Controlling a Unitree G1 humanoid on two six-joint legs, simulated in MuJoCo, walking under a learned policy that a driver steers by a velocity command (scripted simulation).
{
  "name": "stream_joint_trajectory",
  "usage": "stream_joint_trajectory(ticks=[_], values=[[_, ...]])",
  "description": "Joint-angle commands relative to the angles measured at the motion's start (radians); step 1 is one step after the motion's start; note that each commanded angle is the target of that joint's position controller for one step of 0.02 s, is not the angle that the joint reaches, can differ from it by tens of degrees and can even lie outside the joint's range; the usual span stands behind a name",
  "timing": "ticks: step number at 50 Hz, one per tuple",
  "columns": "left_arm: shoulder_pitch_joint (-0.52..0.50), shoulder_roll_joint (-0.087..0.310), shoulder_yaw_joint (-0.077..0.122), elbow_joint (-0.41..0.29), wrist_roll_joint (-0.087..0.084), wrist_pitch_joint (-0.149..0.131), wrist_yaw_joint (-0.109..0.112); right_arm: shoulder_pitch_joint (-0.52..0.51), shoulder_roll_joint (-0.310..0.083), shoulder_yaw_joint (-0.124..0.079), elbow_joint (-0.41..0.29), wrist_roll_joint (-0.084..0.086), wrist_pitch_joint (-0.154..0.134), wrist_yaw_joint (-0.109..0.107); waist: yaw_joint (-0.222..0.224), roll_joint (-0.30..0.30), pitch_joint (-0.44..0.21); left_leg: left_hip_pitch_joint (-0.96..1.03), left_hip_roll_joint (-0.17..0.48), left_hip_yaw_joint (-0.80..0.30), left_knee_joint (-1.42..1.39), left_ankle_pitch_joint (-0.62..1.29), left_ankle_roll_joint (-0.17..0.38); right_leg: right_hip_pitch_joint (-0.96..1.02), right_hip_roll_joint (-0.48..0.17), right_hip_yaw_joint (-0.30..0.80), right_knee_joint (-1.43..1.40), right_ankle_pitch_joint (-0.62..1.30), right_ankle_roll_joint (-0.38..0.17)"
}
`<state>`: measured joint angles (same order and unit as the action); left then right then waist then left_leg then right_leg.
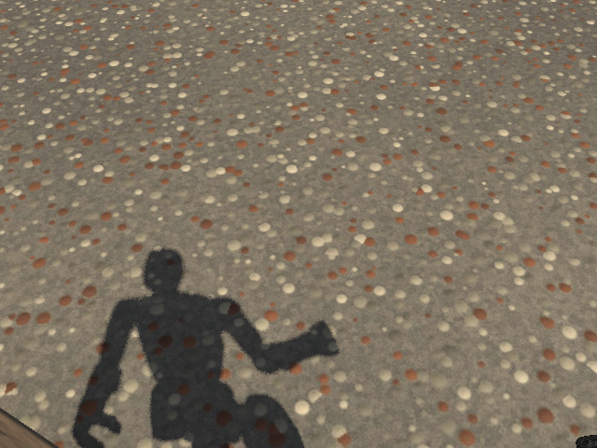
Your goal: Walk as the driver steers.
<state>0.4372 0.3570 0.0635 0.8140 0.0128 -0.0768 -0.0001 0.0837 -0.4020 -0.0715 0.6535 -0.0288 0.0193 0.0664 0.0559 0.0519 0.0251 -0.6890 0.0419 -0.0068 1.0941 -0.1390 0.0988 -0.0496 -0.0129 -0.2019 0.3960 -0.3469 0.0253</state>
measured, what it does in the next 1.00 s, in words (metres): goes down: left foot 0.15 m lower, then right foot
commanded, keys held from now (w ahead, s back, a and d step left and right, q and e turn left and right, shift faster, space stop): w+q+shift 0.02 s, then w+shift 0.50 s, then w+q+shift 0.18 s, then w+e+shift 0.30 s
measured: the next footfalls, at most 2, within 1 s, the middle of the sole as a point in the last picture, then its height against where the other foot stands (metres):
left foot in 0.30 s outside the picture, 0.15 m lower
right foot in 0.62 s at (331, 333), level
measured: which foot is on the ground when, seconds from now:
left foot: up 0.00-0.28, down 0.30-0.60, up 0.62-1.00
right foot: down 0.00-0.28, up 0.30-0.60, down 0.62-1.00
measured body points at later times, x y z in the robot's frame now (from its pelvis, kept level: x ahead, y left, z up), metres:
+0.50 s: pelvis +0.49 +0.05 -0.16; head +0.53 +0.05 +0.28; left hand +0.56 +0.32 -0.28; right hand +0.47 -0.23 -0.30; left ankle +0.37 +0.08 -0.88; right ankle +0.61 -0.10 -0.83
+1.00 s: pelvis +0.98 +0.15 -0.16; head +1.02 +0.17 +0.29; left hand +0.79 +0.34 -0.29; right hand +1.31 +0.05 -0.21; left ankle +1.14 +0.32 -0.86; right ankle +0.81 -0.02 -0.88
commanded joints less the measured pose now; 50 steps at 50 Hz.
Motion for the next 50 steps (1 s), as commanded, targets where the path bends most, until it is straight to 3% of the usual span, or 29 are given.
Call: stream_joint_trajectory(ticks=[1, 2, 3, 4, 6, 8, 10, 13, 14, 15, 16, 17, 18, 19, 20, 21, 24, 26, 28, 30, 31, 32, 33, 35, 38, 42, 45, 48, 50], values=[[-0.066, 0.073, 0.004, -0.044, 0.003, -0.031, 0.003, -0.049, 0.025, 0.026, -0.088, 0.003, 0.000, 0.033, -0.068, -0.128, 0.073, -0.025, 0.048, 0.006, -0.093, 0.142, 0.010, -0.044, -0.247, 0.063, -0.224, 0.526, -0.103], [-0.024, 0.081, 0.004, -0.024, 0.018, -0.040, 0.010, -0.034, 0.002, 0.011, -0.062, -0.009, 0.001, 0.033, -0.061, -0.113, 0.051, -0.026, 0.026, 0.045, -0.038, 0.242, 0.034, 0.025, -0.246, 0.036, -0.175, 0.648, -0.109], [0.063, 0.055, -0.002, 0.023, 0.014, -0.054, 0.015, -0.033, 0.015, 0.008, -0.055, -0.028, -0.010, 0.036, -0.066, -0.095, 0.068, -0.128, 0.060, -0.071, -0.095, 0.385, 0.065, 0.150, -0.268, 0.042, -0.141, 0.590, -0.083], [0.063, 0.041, -0.012, 0.028, 0.016, -0.062, 0.009, -0.079, 0.012, 0.008, -0.055, -0.019, -0.031, 0.031, -0.050, -0.069, 0.111, -0.140, 0.008, -0.025, -0.226, 0.430, 0.080, 0.137, -0.204, 0.003, -0.146, 0.485, -0.063], [0.103, 0.066, -0.014, 0.063, 0.022, -0.071, 0.014, -0.192, 0.050, 0.027, -0.064, -0.043, -0.061, 0.039, -0.033, -0.058, 0.145, -0.060, -0.010, 0.007, -0.356, 0.571, 0.099, 0.118, -0.206, -0.037, -0.164, 0.483, -0.042], [0.091, 0.055, -0.025, 0.073, 0.018, -0.047, 0.013, -0.225, 0.081, 0.041, -0.030, -0.031, -0.058, 0.033, -0.020, -0.048, 0.155, 0.195, -0.054, 0.106, -0.526, 0.657, 0.091, -0.006, -0.182, -0.098, -0.177, 0.485, -0.065], [0.115, 0.100, -0.022, 0.101, 0.014, -0.026, 0.019, -0.138, 0.054, 0.034, 0.025, -0.043, -0.051, 0.005, -0.050, -0.080, 0.119, 0.302, -0.099, 0.148, -0.573, 0.586, 0.080, 0.089, -0.191, -0.108, -0.007, 0.774, -0.082], [0.155, 0.088, -0.028, 0.169, 0.037, 0.036, 0.044, 0.235, -0.004, 0.010, 0.182, -0.054, -0.044, -0.053, -0.195, -0.150, -0.015, 0.642, -0.067, 0.108, -0.659, 0.432, 0.093, 0.096, -0.221, -0.039, 0.631, 1.014, -0.109], [0.024, 0.122, -0.004, 0.147, 0.018, 0.040, 0.036, 0.419, -0.059, -0.024, 0.251, -0.048, -0.054, -0.068, -0.319, -0.058, -0.060, 0.870, -0.011, 0.038, -0.829, 0.526, 0.147, -0.069, -0.115, -0.046, 1.073, 0.730, -0.091], [-0.052, 0.049, -0.004, 0.098, 0.025, 0.028, 0.026, 0.438, -0.163, -0.046, 0.303, -0.045, -0.062, -0.070, -0.258, 0.094, 0.007, 1.078, 0.095, -0.069, -0.680, 0.649, 0.161, -0.511, 0.031, 0.051, 1.448, -0.331, -0.094], [0.057, -0.052, -0.034, 0.039, -0.025, -0.009, 0.032, 0.498, -0.227, -0.049, 0.301, -0.033, -0.085, -0.073, -0.164, 0.163, -0.160, 1.315, 0.252, -0.147, -0.309, 1.344, 0.140, -0.710, 0.024, 0.294, 1.486, -0.441, -0.126], [0.056, -0.004, -0.034, 0.039, -0.049, -0.027, 0.026, 0.533, -0.168, -0.045, 0.303, -0.019, -0.089, -0.073, -0.204, 0.026, -0.285, 1.412, 0.298, -0.290, -0.386, 1.009, 0.213, -0.862, 0.000, 0.352, 1.369, -0.293, -0.127], [-0.003, 0.024, -0.034, 0.024, -0.031, -0.021, 0.025, 0.507, -0.134, -0.052, 0.311, -0.011, -0.081, -0.077, -0.190, -0.008, -0.228, 1.308, 0.312, -0.410, -0.593, 0.394, 0.272, -0.966, -0.054, 0.273, 1.290, -0.225, -0.120], [-0.100, 0.047, -0.021, 0.029, 0.014, -0.015, 0.016, 0.363, -0.045, -0.026, 0.301, 0.003, -0.089, -0.082, -0.129, -0.112, -0.113, 1.066, 0.219, -0.369, -0.739, 0.085, 0.200, -0.890, -0.093, 0.268, 1.124, -0.050, -0.116], [-0.084, 0.007, -0.026, 0.017, 0.032, 0.005, -0.001, 0.294, -0.036, -0.012, 0.298, 0.012, -0.099, -0.093, -0.041, -0.016, -0.043, 0.817, 0.260, -0.406, -0.775, 0.186, 0.243, -0.762, -0.110, 0.272, 1.002, -0.015, -0.066], [-0.097, -0.009, -0.031, 0.028, 0.050, 0.026, -0.010, 0.296, 0.019, 0.005, 0.307, 0.016, -0.107, -0.094, -0.007, -0.061, 0.041, 0.607, 0.259, -0.397, -0.790, 0.231, 0.250, -0.661, -0.146, 0.290, 0.926, -0.046, -0.021], [-0.245, -0.050, -0.049, -0.046, 0.034, 0.023, -0.038, 0.202, -0.007, 0.001, 0.288, 0.018, -0.149, -0.095, 0.052, -0.049, 0.181, 0.223, 0.156, -0.238, -0.908, 0.143, 0.190, -0.457, -0.207, 0.277, 0.519, 0.131, 0.012], [-0.224, -0.047, -0.047, -0.014, -0.002, 0.007, -0.044, 0.213, -0.021, -0.008, 0.287, 0.026, -0.160, -0.075, 0.032, 0.002, 0.120, 0.183, 0.079, -0.136, -0.954, 0.129, 0.161, -0.194, -0.117, 0.164, 0.376, 0.338, -0.026], [-0.231, -0.008, -0.027, -0.012, 0.003, 0.009, -0.036, 0.253, -0.046, -0.009, 0.304, 0.041, -0.157, -0.057, 0.030, -0.026, 0.109, 0.287, 0.074, -0.119, -0.881, 0.422, 0.153, -0.111, -0.048, 0.120, 0.332, 0.325, -0.068], [0.075, 0.044, 0.012, 0.072, 0.015, 0.009, -0.014, 0.259, -0.082, -0.015, 0.315, 0.019, -0.142, -0.052, 0.192, -0.068, -0.088, 0.369, 0.025, -0.078, -0.426, 0.723, 0.108, 0.190, 0.034, 0.098, 0.296, 0.213, -0.099], [0.283, 0.121, 0.039, 0.114, 0.030, 0.013, 0.005, 0.221, -0.038, -0.006, 0.309, 0.007, -0.139, -0.056, 0.300, -0.088, -0.176, 0.268, -0.039, -0.039, -0.021, 0.597, 0.069, 0.333, -0.071, 0.227, 0.261, 0.010, -0.111], [0.298, 0.212, 0.049, 0.122, 0.059, 0.004, 0.000, 0.322, 0.144, 0.029, 0.253, 0.042, -0.138, -0.055, 0.178, -0.408, -0.271, 0.073, -0.203, -0.097, 0.416, -0.330, 0.056, 0.374, -0.388, 0.809, -0.027, -0.387, -0.146], [0.111, 0.135, 0.035, 0.093, 0.045, 0.011, -0.013, 0.354, 0.083, 0.027, 0.221, 0.053, -0.138, -0.064, 0.058, -0.388, -0.221, -0.050, -0.136, -0.137, 0.425, -0.239, 0.084, 0.326, -0.413, 1.093, -0.244, -0.618, -0.137], [-0.085, -0.002, 0.014, 0.056, 0.038, 0.002, -0.014, 0.247, 0.052, 0.020, 0.233, 0.023, -0.103, -0.067, 0.010, -0.095, 0.029, -0.044, -0.014, -0.078, 0.360, -0.096, 0.071, 0.050, -0.364, 0.741, -0.172, -0.344, -0.157], [-0.018, -0.060, -0.009, 0.147, 0.027, -0.025, -0.018, 0.192, 0.145, 0.036, 0.198, -0.003, -0.081, -0.036, -0.051, -0.112, 0.077, 0.025, 0.006, -0.123, 0.274, -0.090, 0.054, -0.109, -0.233, 0.463, -0.190, -0.052, -0.147], [0.000, -0.041, -0.011, 0.170, -0.007, -0.045, -0.013, -0.061, 0.126, 0.055, 0.077, -0.023, -0.085, -0.018, -0.066, -0.098, 0.135, -0.071, 0.051, 0.013, -0.047, 0.002, -0.016, -0.117, -0.159, 0.331, -0.314, 0.197, -0.212], [-0.009, 0.012, 0.006, 0.153, -0.013, -0.050, -0.005, -0.190, 0.140, 0.077, 0.028, -0.003, -0.102, 0.007, -0.049, -0.083, 0.140, 0.184, 0.013, 0.077, -0.435, 0.171, -0.062, -0.218, -0.126, 0.272, -0.401, 0.389, -0.223], [0.009, 0.078, 0.023, 0.150, -0.021, -0.052, -0.011, -0.178, 0.074, 0.059, 0.031, 0.006, -0.101, -0.014, -0.066, -0.100, 0.076, 0.301, -0.026, 0.067, -0.536, 0.193, -0.052, -0.046, -0.170, 0.279, -0.342, 0.704, -0.208], [0.008, 0.117, 0.034, 0.148, -0.012, -0.038, -0.008, 0.025, 0.010, 0.030, 0.086, 0.001, -0.109, -0.042, -0.159, -0.136, -0.082, 0.522, -0.077, 0.056, -0.550, 0.064, -0.028, 0.032, -0.161, 0.266, -0.039, 0.967, -0.176]])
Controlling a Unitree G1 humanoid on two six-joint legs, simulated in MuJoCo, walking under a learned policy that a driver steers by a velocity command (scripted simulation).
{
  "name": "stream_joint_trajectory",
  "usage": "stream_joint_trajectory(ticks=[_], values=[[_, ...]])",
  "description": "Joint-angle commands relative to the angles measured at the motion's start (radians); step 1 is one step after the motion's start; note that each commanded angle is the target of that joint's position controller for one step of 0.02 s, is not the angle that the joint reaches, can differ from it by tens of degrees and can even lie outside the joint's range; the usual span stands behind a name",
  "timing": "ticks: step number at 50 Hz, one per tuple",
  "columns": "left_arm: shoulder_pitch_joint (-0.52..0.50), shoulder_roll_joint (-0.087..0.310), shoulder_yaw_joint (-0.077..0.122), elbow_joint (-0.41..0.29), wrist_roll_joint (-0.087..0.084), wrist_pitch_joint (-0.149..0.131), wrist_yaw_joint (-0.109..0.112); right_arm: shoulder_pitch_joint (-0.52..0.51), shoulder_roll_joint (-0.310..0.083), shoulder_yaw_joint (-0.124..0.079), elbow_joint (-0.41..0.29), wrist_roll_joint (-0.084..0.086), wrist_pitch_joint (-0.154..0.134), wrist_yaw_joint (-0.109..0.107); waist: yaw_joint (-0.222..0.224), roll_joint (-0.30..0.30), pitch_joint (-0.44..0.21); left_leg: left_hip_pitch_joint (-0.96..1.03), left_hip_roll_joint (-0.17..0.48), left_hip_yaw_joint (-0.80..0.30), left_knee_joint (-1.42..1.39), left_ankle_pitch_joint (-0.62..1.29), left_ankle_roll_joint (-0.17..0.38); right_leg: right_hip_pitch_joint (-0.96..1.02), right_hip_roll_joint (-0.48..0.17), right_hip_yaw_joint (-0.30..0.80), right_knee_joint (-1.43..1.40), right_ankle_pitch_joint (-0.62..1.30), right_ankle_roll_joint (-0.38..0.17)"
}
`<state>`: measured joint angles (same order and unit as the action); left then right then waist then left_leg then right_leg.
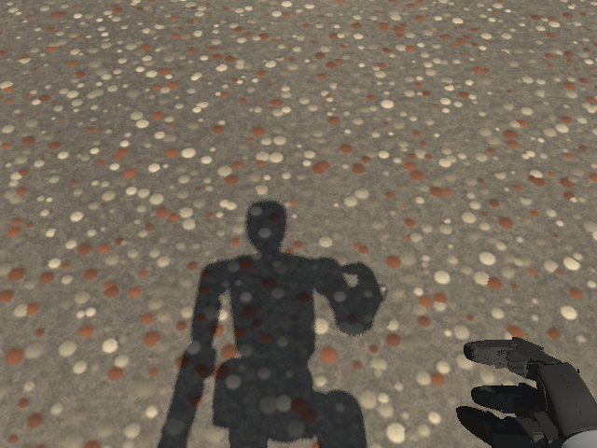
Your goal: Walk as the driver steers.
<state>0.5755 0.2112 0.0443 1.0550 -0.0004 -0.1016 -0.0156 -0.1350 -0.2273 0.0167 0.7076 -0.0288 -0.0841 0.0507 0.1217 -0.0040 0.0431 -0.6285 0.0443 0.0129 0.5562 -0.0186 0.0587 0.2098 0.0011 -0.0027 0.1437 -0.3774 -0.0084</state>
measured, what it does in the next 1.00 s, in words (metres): walks ahead, turning right: left foot, then right foot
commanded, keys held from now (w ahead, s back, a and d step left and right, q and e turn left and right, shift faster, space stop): w+e+shift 0.80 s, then w+shift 0.20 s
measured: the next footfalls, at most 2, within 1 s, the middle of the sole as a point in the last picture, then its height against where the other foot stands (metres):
left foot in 0.04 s outside the picture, level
right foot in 0.48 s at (386, 372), level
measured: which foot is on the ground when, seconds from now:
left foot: up 0.00-0.02, down 0.04-0.48, up 0.50-0.86, down 0.88-1.00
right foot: down 0.00-0.04, up 0.06-0.46, down 0.48-0.90, up 0.92-1.00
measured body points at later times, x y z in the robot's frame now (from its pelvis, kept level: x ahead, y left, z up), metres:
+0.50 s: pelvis +0.48 -0.03 -0.03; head +0.49 -0.04 +0.42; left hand +0.77 +0.12 -0.11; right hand +0.34 -0.26 -0.17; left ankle +0.24 +0.14 -0.65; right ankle +0.59 -0.08 -0.73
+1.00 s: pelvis +0.90 -0.20 +0.00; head +0.92 -0.21 +0.45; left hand +1.18 -0.05 -0.11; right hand +0.80 -0.49 -0.09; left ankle +1.03 -0.15 -0.72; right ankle +0.72 -0.15 -0.61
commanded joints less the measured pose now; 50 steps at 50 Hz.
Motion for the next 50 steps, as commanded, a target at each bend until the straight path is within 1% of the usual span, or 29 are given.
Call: stream_joint_trajectory(ticks=[1, 2, 3, 4, 5, 6, 10, 16, 19, 22, 23, 24, 25, 26, 27, 28, 29, 32, 35, 38, 41, 42, 44, 45, 46, 47, 48, 49, 50], values=[[-0.153, 0.269, 0.057, -0.102, 0.010, -0.003, 0.012, 0.460, -0.193, -0.076, 0.100, -0.002, -0.009, -0.043, -0.328, -0.071, -0.209, 0.692, -0.059, 0.027, -0.023, -0.094, 0.016, -0.316, -0.133, 0.053, 0.482, 0.904, -0.126], [-0.147, 0.188, 0.042, -0.130, 0.023, 0.001, 0.011, 0.630, -0.274, -0.102, 0.124, -0.027, -0.010, -0.065, -0.373, 0.008, -0.340, 0.921, 0.142, -0.169, 0.006, -0.386, 0.018, -0.510, -0.075, 0.043, 0.826, 0.609, -0.122], [-0.025, 0.007, 0.007, -0.186, -0.023, 0.001, 0.000, 0.609, -0.351, -0.116, 0.111, -0.066, -0.015, -0.067, -0.243, 0.305, -0.470, 1.080, 0.411, -0.657, -0.182, -0.771, 0.065, -0.800, 0.040, 0.071, 1.164, -0.099, -0.113], [-0.070, 0.102, 0.025, -0.207, -0.037, 0.007, 0.005, 0.524, -0.301, -0.116, 0.097, -0.043, -0.008, -0.061, -0.229, 0.302, -0.442, 1.005, 0.401, -0.827, -0.341, -0.878, 0.084, -0.896, 0.013, 0.100, 1.272, -0.031, -0.137], [-0.163, 0.139, 0.035, -0.214, -0.023, 0.015, 0.009, 0.421, -0.209, -0.097, 0.091, -0.032, -0.014, -0.059, -0.203, 0.180, -0.248, 0.863, 0.358, -0.638, -0.323, -0.760, 0.074, -0.961, -0.043, 0.081, 1.262, 0.079, -0.140], [-0.204, 0.135, 0.034, -0.209, -0.011, 0.021, 0.002, 0.385, -0.150, -0.086, 0.097, -0.025, -0.020, -0.055, -0.186, 0.080, -0.152, 0.737, 0.313, -0.467, -0.313, -0.532, 0.066, -0.941, -0.080, 0.076, 1.212, 0.132, -0.131], [-0.284, 0.055, 0.025, -0.252, 0.023, 0.083, -0.033, 0.453, -0.042, -0.057, 0.189, 0.011, -0.046, -0.057, -0.118, 0.085, -0.041, 0.582, 0.203, -0.100, -0.345, -0.097, 0.001, -0.918, -0.140, 0.057, 1.156, 0.175, -0.099], [-0.518, 0.062, -0.012, -0.390, 0.018, 0.100, -0.064, 0.465, -0.105, -0.063, 0.201, 0.006, -0.072, -0.055, -0.088, 0.062, 0.076, 0.519, 0.159, 0.205, -0.430, 0.300, -0.037, -0.925, -0.122, -0.077, 0.849, 0.411, -0.106], [-0.590, 0.109, -0.015, -0.402, 0.020, 0.095, -0.073, 0.508, -0.157, -0.069, 0.202, 0.009, -0.062, -0.073, -0.088, 0.026, 0.087, 0.592, 0.137, 0.291, -0.387, 0.714, -0.065, -0.778, -0.012, -0.212, 0.645, 0.447, -0.149], [-0.328, 0.189, 0.012, -0.334, 0.018, 0.093, -0.061, 0.491, -0.261, -0.096, 0.165, 0.002, -0.018, -0.103, 0.070, 0.109, -0.079, 0.650, 0.201, 0.275, 0.000, 1.164, -0.068, -0.464, 0.088, -0.222, 0.625, 0.322, -0.203], [-0.116, 0.233, 0.039, -0.272, 0.018, 0.093, -0.046, 0.430, -0.281, -0.105, 0.138, -0.004, 0.000, -0.102, 0.167, 0.111, -0.160, 0.568, 0.221, 0.242, 0.273, 1.131, -0.051, -0.257, 0.094, -0.167, 0.610, 0.251, -0.243], [0.009, 0.270, 0.069, -0.222, 0.007, 0.089, -0.022, 0.404, -0.268, -0.109, 0.129, -0.006, 0.014, -0.085, 0.202, 0.019, -0.196, 0.410, 0.132, 0.237, 0.665, 0.607, -0.040, -0.062, 0.074, -0.067, 0.510, 0.212, -0.289], [-0.085, 0.336, 0.088, -0.215, -0.007, 0.099, -0.002, 0.382, -0.116, -0.073, 0.084, -0.024, 0.002, -0.063, 0.077, -0.238, -0.083, 0.051, -0.066, 0.198, 1.068, -0.426, -0.059, -0.007, -0.044, 0.166, 0.520, 0.359, -0.331], [-0.143, 0.427, 0.102, -0.269, 0.023, 0.109, -0.004, 0.438, -0.114, -0.062, -0.042, -0.004, -0.024, -0.063, -0.019, -0.230, -0.288, -0.231, -0.093, -0.022, 1.217, -0.485, -0.084, 0.227, -0.207, 0.653, 0.332, 0.238, -0.529], [-0.164, 0.385, 0.103, -0.300, 0.027, 0.112, 0.008, 0.373, -0.148, -0.054, -0.061, -0.012, -0.054, -0.060, 0.003, -0.076, -0.250, -0.318, -0.045, -0.113, 1.138, -0.424, -0.076, 0.164, -0.281, 0.852, 0.111, -0.066, -0.517], [-0.200, 0.303, 0.086, -0.290, 0.026, 0.105, 0.016, 0.345, -0.176, -0.057, -0.047, -0.011, -0.063, -0.058, -0.045, 0.075, -0.083, -0.300, 0.004, -0.117, 1.017, -0.353, -0.074, -0.024, -0.261, 0.796, 0.057, -0.094, -0.459], [-0.231, 0.273, 0.076, -0.279, 0.020, 0.092, 0.019, 0.328, -0.168, -0.055, -0.046, -0.022, -0.055, -0.060, -0.102, 0.121, -0.016, -0.220, 0.033, -0.114, 0.924, -0.344, -0.086, -0.189, -0.216, 0.703, 0.060, 0.010, -0.419], [-0.270, 0.230, 0.053, -0.289, 0.008, 0.043, 0.022, 0.339, -0.133, -0.042, -0.053, -0.049, 0.016, -0.056, -0.184, 0.132, 0.044, -0.022, 0.093, -0.095, 0.699, -0.378, -0.138, -0.530, -0.093, 0.481, 0.049, 0.189, -0.377], [-0.261, 0.252, 0.064, -0.302, 0.007, 0.020, 0.014, 0.160, -0.088, -0.019, -0.135, -0.028, 0.025, -0.038, -0.140, 0.079, 0.070, 0.108, 0.083, -0.035, 0.364, -0.145, -0.151, -0.668, 0.010, 0.359, 0.023, 0.300, -0.331], [-0.210, 0.273, 0.080, -0.300, -0.004, 0.020, -0.002, 0.089, -0.080, -0.011, -0.164, 0.007, 0.021, -0.030, -0.070, 0.002, 0.011, 0.231, 0.021, -0.009, 0.122, 0.104, -0.121, -0.577, 0.024, 0.347, 0.055, 0.465, -0.260], [-0.182, 0.282, 0.087, -0.299, -0.003, 0.025, 0.004, 0.107, -0.134, -0.027, -0.168, 0.007, 0.015, -0.040, -0.065, -0.038, -0.036, 0.287, -0.018, -0.027, -0.022, 0.070, -0.093, -0.385, -0.013, 0.382, 0.166, 0.635, -0.209], [-0.176, 0.296, 0.089, -0.295, 0.002, 0.025, 0.008, 0.175, -0.167, -0.042, -0.146, 0.004, 0.011, -0.047, -0.093, -0.043, -0.087, 0.351, -0.045, -0.019, -0.030, 0.004, -0.079, -0.315, -0.024, 0.381, 0.262, 0.789, -0.189], [-0.235, 0.309, 0.084, -0.300, 0.017, 0.018, 0.003, 0.515, -0.241, -0.083, -0.060, -0.003, 0.000, -0.075, -0.291, -0.022, -0.257, 0.696, -0.025, -0.006, -0.011, -0.141, -0.044, -0.380, 0.006, 0.317, 0.682, 0.853, -0.146], [-0.258, 0.179, 0.046, -0.328, 0.027, 0.004, 0.007, 0.723, -0.302, -0.103, -0.024, -0.030, -0.006, -0.092, -0.352, 0.121, -0.367, 0.909, 0.180, -0.255, -0.017, -0.502, -0.024, -0.565, 0.061, 0.254, 1.045, 0.416, -0.140], [-0.093, 0.082, 0.014, -0.380, -0.023, 0.001, -0.004, 0.619, -0.385, -0.121, -0.018, -0.046, -0.004, -0.077, -0.171, 0.500, -0.441, 1.009, 0.394, -0.931, -0.315, -0.730, 0.098, -0.853, 0.172, 0.163, 1.259, -0.077, -0.100], [-0.153, 0.155, 0.009, -0.342, 0.011, 0.020, 0.010, 0.480, -0.274, -0.114, -0.052, -0.036, 0.004, -0.061, -0.171, 0.246, -0.265, 0.888, 0.361, -0.920, -0.340, -0.899, 0.129, -0.982, 0.067, 0.149, 1.311, 0.009, -0.117], [-0.247, 0.182, 0.014, -0.349, 0.027, 0.027, 0.000, 0.428, -0.194, -0.098, -0.054, -0.025, 0.005, -0.053, -0.179, 0.086, -0.164, 0.768, 0.314, -0.722, -0.314, -0.773, 0.125, -0.981, 0.027, 0.130, 1.261, 0.088, -0.109], [-0.308, 0.179, 0.011, -0.365, 0.034, 0.030, -0.011, 0.433, -0.162, -0.091, -0.026, -0.030, 0.003, -0.049, -0.174, 0.005, -0.097, 0.657, 0.265, -0.583, -0.318, -0.599, 0.112, -0.953, 0.004, 0.127, 1.204, 0.108, -0.103], [-0.363, 0.165, 0.007, -0.395, 0.044, 0.035, -0.024, 0.465, -0.150, -0.084, 0.010, -0.028, -0.004, -0.050, -0.165, 0.016, -0.062, 0.592, 0.223, -0.479, -0.324, -0.495, 0.098, -0.940, -0.014, 0.144, 1.156, 0.099, -0.099]])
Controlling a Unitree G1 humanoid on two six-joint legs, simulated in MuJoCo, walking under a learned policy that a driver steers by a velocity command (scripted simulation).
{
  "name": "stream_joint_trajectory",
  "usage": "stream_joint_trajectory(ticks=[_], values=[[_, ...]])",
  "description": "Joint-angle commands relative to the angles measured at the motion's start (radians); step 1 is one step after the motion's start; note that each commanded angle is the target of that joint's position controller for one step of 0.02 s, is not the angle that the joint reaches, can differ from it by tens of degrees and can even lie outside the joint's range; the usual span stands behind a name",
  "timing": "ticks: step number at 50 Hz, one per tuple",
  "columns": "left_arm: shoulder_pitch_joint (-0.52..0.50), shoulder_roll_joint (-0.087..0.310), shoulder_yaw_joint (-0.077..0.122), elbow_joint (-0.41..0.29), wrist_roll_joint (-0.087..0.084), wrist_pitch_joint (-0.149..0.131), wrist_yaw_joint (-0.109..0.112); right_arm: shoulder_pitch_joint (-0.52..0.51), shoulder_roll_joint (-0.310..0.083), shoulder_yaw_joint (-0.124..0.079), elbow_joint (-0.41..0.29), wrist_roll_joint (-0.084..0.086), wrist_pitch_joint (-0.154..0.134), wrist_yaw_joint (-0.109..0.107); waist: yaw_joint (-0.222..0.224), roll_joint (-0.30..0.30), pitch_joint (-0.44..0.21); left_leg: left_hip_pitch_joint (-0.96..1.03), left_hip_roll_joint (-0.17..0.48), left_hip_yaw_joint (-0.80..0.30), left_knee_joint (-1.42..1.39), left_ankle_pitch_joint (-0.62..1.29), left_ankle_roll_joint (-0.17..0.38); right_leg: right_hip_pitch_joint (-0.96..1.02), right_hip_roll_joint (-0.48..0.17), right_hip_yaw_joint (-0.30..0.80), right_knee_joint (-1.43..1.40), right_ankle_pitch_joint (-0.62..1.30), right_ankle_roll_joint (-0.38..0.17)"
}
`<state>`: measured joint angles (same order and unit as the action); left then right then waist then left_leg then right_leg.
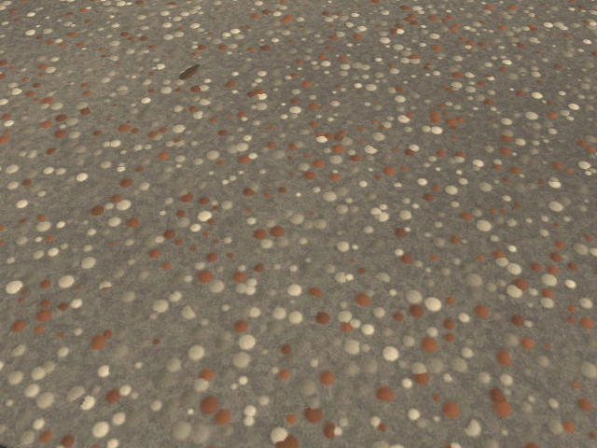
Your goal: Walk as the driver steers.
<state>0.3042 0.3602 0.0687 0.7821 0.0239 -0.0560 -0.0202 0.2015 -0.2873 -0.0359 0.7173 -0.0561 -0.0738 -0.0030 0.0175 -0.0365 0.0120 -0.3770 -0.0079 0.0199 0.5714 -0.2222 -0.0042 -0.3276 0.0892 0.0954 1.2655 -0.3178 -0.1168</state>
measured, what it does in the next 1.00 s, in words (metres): walks ahead, turning right: right foot, then left foot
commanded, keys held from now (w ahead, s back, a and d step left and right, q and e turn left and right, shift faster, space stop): w+shift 0.46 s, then e+shift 0.54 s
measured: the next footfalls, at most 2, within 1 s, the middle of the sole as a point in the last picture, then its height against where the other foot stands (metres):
right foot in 0.32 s outside the picture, level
left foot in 0.72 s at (301, 283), level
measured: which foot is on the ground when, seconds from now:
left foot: down 0.00-0.34, up 0.36-0.70, down 0.72-1.00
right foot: up 0.00-0.30, down 0.32-0.72, up 0.74-1.00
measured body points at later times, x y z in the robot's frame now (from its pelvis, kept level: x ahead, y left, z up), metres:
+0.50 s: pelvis +0.46 -0.03 +0.01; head +0.48 -0.03 +0.46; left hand +0.55 +0.24 -0.11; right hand +0.52 -0.30 -0.11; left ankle +0.41 +0.12 -0.63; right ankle +0.45 -0.09 -0.73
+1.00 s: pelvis +0.75 -0.03 +0.01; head +0.79 -0.07 +0.45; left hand +1.03 +0.17 -0.07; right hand +0.78 -0.34 -0.10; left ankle +0.87 +0.05 -0.73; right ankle +0.74 -0.17 -0.67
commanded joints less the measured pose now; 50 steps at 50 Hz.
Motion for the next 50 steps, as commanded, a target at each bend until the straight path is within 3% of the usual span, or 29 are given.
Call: stream_joint_trajectory(ticks=[1, 3, 7, 10, 12, 14, 15, 16, 17, 18, 19, 20, 21, 23, 26, 29, 30, 32, 34, 35, 36, 37, 38, 39, 40, 41, 43, 45, 50], values=[[-0.091, -0.006, -0.027, -0.133, 0.022, -0.002, -0.030, 0.153, -0.073, -0.024, 0.034, 0.003, -0.023, 0.004, -0.041, 0.089, -0.009, 0.298, 0.249, -0.420, -0.357, -0.243, 0.152, -0.393, -0.111, 0.057, -0.001, 0.035, 0.017], [-0.123, -0.021, -0.038, -0.159, 0.022, 0.011, -0.037, 0.192, -0.068, -0.021, 0.075, 0.025, -0.041, 0.011, -0.022, 0.112, 0.023, 0.276, 0.239, -0.346, -0.401, -0.149, 0.153, -0.431, -0.115, 0.064, -0.061, 0.035, 0.030], [-0.301, -0.005, -0.058, -0.241, 0.019, 0.005, -0.049, 0.201, -0.105, -0.025, 0.097, 0.037, -0.056, 0.017, -0.019, 0.092, 0.095, 0.212, 0.197, -0.130, -0.515, 0.080, 0.156, -0.425, -0.121, -0.011, -0.354, 0.226, 0.055], [-0.390, -0.030, -0.078, -0.265, 0.009, -0.003, -0.068, 0.246, -0.134, -0.028, 0.124, 0.049, -0.060, 0.023, -0.037, 0.084, 0.115, 0.170, 0.196, -0.032, -0.619, 0.307, 0.147, -0.209, -0.121, -0.145, -0.568, 0.365, 0.025], [-0.399, -0.016, -0.076, -0.256, 0.012, -0.004, -0.058, 0.285, -0.159, -0.029, 0.151, 0.048, -0.057, 0.023, -0.035, 0.083, 0.101, 0.308, 0.198, 0.019, -0.556, 0.628, 0.138, -0.173, -0.091, -0.191, -0.636, 0.347, -0.005], [-0.322, 0.019, -0.062, -0.231, 0.026, -0.005, -0.037, 0.317, -0.208, -0.035, 0.172, 0.041, -0.043, 0.009, 0.015, 0.151, 0.002, 0.435, 0.221, 0.052, -0.337, 1.098, 0.121, -0.054, -0.019, -0.225, -0.651, 0.218, -0.035], [-0.169, 0.049, -0.046, -0.185, 0.029, -0.004, -0.023, 0.311, -0.230, -0.039, 0.178, 0.035, -0.029, -0.002, 0.092, 0.179, -0.087, 0.433, 0.232, 0.064, -0.129, 1.205, 0.110, 0.106, 0.009, -0.217, -0.656, 0.148, -0.054], [0.038, 0.081, -0.026, -0.117, 0.029, -0.004, -0.007, 0.280, -0.231, -0.038, 0.171, 0.038, -0.017, -0.009, 0.195, 0.167, -0.182, 0.335, 0.207, 0.078, 0.143, 1.131, 0.095, 0.343, -0.008, -0.186, -0.706, 0.152, -0.076], [0.197, 0.157, 0.002, -0.073, 0.044, -0.003, 0.012, 0.284, -0.159, -0.022, 0.139, 0.031, -0.015, -0.007, 0.225, 0.067, -0.299, 0.112, 0.146, 0.069, 0.513, 0.666, 0.099, 0.600, -0.199, 0.027, -0.689, -0.089, -0.097], [0.156, 0.225, 0.023, -0.082, 0.041, 0.001, 0.017, 0.357, -0.037, 0.001, 0.083, 0.063, -0.024, 0.011, 0.090, -0.235, -0.431, -0.234, -0.036, -0.006, 0.889, -0.198, 0.064, 0.802, -0.466, 0.611, -0.849, -0.309, -0.184], [0.126, 0.185, 0.027, -0.089, 0.016, 0.005, 0.014, 0.248, -0.136, -0.018, 0.061, 0.055, -0.029, 0.003, 0.131, -0.095, -0.386, -0.380, -0.009, -0.111, 0.956, -0.174, 0.093, 0.773, -0.445, 0.684, -0.937, -0.241, -0.197], [0.080, 0.132, 0.017, -0.063, 0.010, -0.003, 0.017, 0.148, -0.121, -0.013, 0.037, 0.056, -0.034, 0.003, 0.101, -0.024, -0.192, -0.437, 0.044, -0.099, 0.899, -0.092, 0.092, 0.625, -0.407, 0.497, -0.947, -0.085, -0.188], [0.064, 0.086, 0.010, -0.038, 0.010, -0.014, 0.015, 0.132, -0.089, -0.001, 0.034, 0.049, -0.035, 0.008, 0.058, 0.040, -0.078, -0.397, 0.077, -0.095, 0.810, -0.077, 0.088, 0.451, -0.371, 0.394, -0.977, 0.051, -0.173], [0.023, 0.028, -0.008, -0.019, 0.011, -0.030, 0.020, 0.159, -0.057, 0.008, 0.043, 0.018, -0.003, 0.024, -0.030, 0.043, -0.016, -0.282, 0.117, -0.102, 0.705, -0.087, 0.068, 0.231, -0.299, 0.266, -1.042, 0.058, -0.138], [0.062, 0.014, -0.016, 0.026, -0.024, -0.052, 0.018, 0.048, -0.032, 0.015, -0.014, -0.005, 0.016, 0.033, -0.062, 0.016, 0.108, -0.290, 0.131, -0.041, 0.505, -0.109, 0.003, 0.110, -0.270, 0.167, -1.085, 0.600, -0.168], [0.026, 0.052, -0.001, 0.034, -0.033, -0.053, 0.009, -0.060, 0.003, 0.038, -0.057, 0.017, -0.002, 0.045, -0.061, -0.013, 0.083, -0.045, 0.045, 0.036, 0.121, 0.208, -0.011, -0.014, -0.124, -0.013, -1.055, 0.850, -0.096], [0.029, 0.061, 0.011, 0.004, -0.077, -0.054, 0.024, -0.162, -0.031, 0.021, -0.079, 0.066, -0.041, 0.032, -0.012, 0.041, 0.050, -0.011, 0.003, -0.010, 0.044, 0.299, -0.025, -0.005, -0.149, 0.042, -1.033, 0.713, -0.089], [0.083, 0.139, 0.035, 0.020, -0.079, -0.044, 0.044, -0.206, -0.070, 0.007, -0.105, 0.063, -0.058, 0.021, -0.012, 0.015, 0.019, 0.044, -0.022, -0.058, -0.107, 0.430, -0.021, 0.082, -0.179, 0.117, -1.008, 0.573, -0.055], [0.112, 0.122, 0.042, 0.026, -0.064, -0.021, 0.054, -0.152, -0.119, -0.017, -0.095, 0.057, -0.054, 0.007, -0.040, -0.016, -0.032, 0.157, -0.040, -0.073, -0.139, 0.461, -0.004, 0.131, -0.156, 0.145, -0.868, 0.585, 0.002], [0.085, 0.108, 0.041, 0.009, -0.060, -0.009, 0.055, -0.059, -0.136, -0.029, -0.073, 0.048, -0.049, 0.000, -0.100, -0.035, -0.087, 0.287, -0.037, -0.060, -0.134, 0.494, 0.007, 0.106, -0.119, 0.134, -0.734, 0.619, 0.045], [0.038, 0.070, 0.031, -0.029, -0.055, -0.001, 0.055, 0.081, -0.161, -0.040, -0.046, 0.030, -0.042, -0.007, -0.176, -0.041, -0.178, 0.477, 0.050, -0.095, -0.090, 0.612, 0.033, 0.023, -0.067, 0.119, -0.508, 0.531, 0.098], [0.141, -0.073, -0.008, -0.057, -0.021, 0.010, 0.051, 0.165, -0.206, -0.037, -0.035, 0.005, -0.031, -0.012, -0.129, 0.219, -0.351, 0.739, 0.347, -0.319, 0.051, 1.141, 0.134, -0.172, 0.046, 0.043, -0.101, -0.298, 0.155], [0.348, -0.041, -0.019, -0.056, -0.064, 0.016, 0.042, 0.153, -0.188, -0.028, -0.060, 0.004, -0.021, 0.006, -0.062, 0.402, -0.605, 0.883, 0.558, -0.659, 0.010, 1.032, 0.305, -0.269, 0.040, 0.118, 0.204, -0.443, 0.166], [0.315, 0.048, 0.002, -0.055, -0.069, 0.037, 0.042, 0.035, -0.155, -0.033, -0.111, 0.024, -0.004, 0.004, -0.058, 0.270, -0.583, 0.778, 0.503, -0.613, -0.064, 0.725, 0.298, -0.288, -0.051, 0.106, 0.258, -0.334, 0.182], [0.193, 0.086, 0.019, -0.088, -0.069, 0.055, 0.048, -0.045, -0.098, -0.020, -0.121, 0.036, 0.012, -0.005, -0.058, 0.183, -0.414, 0.624, 0.436, -0.456, -0.107, 0.597, 0.266, -0.342, -0.093, 0.030, 0.215, -0.253, 0.195], [0.137, 0.090, 0.029, -0.096, -0.064, 0.073, 0.058, -0.090, -0.074, -0.013, -0.108, 0.040, 0.024, -0.010, -0.036, 0.116, -0.278, 0.466, 0.380, -0.356, -0.142, 0.582, 0.247, -0.348, -0.124, -0.008, 0.194, -0.209, 0.213], [0.130, 0.052, 0.034, -0.119, -0.066, 0.104, 0.065, -0.147, -0.083, -0.022, -0.086, 0.025, 0.028, -0.013, 0.021, 0.148, -0.145, 0.210, 0.328, -0.214, -0.227, 0.501, 0.237, -0.265, -0.179, -0.025, 0.100, -0.180, 0.213], [0.087, -0.003, 0.025, -0.153, -0.063, 0.115, 0.071, -0.194, -0.094, -0.035, -0.071, 0.023, 0.018, -0.014, 0.033, 0.161, -0.097, 0.109, 0.320, -0.110, -0.288, 0.501, 0.243, -0.226, -0.200, -0.054, -0.041, -0.158, 0.210], [-0.002, 0.012, 0.032, -0.186, -0.053, 0.117, 0.037, -0.257, -0.142, -0.064, -0.059, 0.043, 0.033, -0.029, 0.035, 0.144, -0.151, 0.105, 0.337, 0.043, -0.314, 0.350, 0.225, -0.069, -0.216, -0.097, -0.342, 0.098, 0.156]])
